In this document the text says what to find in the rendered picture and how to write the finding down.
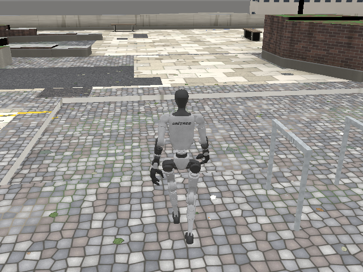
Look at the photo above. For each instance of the left robot foot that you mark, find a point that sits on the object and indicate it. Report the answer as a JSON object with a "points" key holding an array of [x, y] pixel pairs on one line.
{"points": [[176, 219]]}

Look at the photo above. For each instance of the robot right upper arm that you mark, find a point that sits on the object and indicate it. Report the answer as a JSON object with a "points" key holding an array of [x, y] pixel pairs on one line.
{"points": [[201, 128]]}

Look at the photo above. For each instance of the right robot hand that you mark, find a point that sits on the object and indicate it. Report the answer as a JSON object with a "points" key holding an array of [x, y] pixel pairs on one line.
{"points": [[202, 156]]}

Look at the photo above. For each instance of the left robot shin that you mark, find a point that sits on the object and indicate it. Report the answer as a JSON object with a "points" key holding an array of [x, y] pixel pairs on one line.
{"points": [[173, 200]]}

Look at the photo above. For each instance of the robot left forearm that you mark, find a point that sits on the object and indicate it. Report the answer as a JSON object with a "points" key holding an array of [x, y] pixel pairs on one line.
{"points": [[157, 155]]}

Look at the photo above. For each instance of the left robot hand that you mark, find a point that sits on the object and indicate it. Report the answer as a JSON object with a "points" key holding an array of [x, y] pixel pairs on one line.
{"points": [[152, 175]]}

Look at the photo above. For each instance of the robot right forearm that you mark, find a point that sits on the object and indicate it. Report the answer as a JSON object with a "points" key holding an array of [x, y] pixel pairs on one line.
{"points": [[205, 148]]}

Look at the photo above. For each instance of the robot left upper arm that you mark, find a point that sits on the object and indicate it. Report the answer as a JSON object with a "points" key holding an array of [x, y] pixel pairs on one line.
{"points": [[162, 129]]}

